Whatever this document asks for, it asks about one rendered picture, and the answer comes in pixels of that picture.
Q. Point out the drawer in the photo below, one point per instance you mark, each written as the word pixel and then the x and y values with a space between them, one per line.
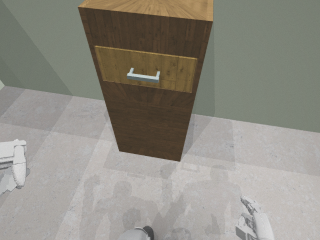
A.
pixel 176 72

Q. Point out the left robot hand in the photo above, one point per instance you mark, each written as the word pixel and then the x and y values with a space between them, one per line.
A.
pixel 13 160

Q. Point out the right robot hand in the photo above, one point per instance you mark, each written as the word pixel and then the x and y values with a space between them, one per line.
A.
pixel 258 226

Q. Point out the left robot shin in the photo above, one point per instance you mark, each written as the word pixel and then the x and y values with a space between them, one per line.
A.
pixel 139 228

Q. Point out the handle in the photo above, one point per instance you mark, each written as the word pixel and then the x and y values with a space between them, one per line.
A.
pixel 146 78

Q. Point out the cabinet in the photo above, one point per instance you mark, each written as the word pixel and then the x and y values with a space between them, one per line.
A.
pixel 146 120

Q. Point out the left robot foot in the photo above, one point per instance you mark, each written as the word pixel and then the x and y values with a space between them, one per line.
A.
pixel 149 231

